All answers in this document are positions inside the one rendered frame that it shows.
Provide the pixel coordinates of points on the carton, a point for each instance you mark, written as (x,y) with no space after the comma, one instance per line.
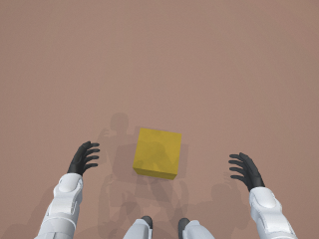
(157,153)

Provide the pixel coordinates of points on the left robot hand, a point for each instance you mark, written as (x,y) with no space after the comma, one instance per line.
(78,164)

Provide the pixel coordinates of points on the robot right foot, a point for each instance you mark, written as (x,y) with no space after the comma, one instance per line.
(181,226)

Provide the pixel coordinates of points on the right robot hand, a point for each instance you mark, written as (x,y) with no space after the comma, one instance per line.
(251,176)

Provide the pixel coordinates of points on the robot right shin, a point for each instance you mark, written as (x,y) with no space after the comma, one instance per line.
(193,222)

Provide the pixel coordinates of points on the robot left forearm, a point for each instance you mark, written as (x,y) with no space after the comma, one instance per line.
(60,220)

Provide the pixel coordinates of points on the robot right forearm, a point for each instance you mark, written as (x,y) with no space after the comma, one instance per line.
(266,211)

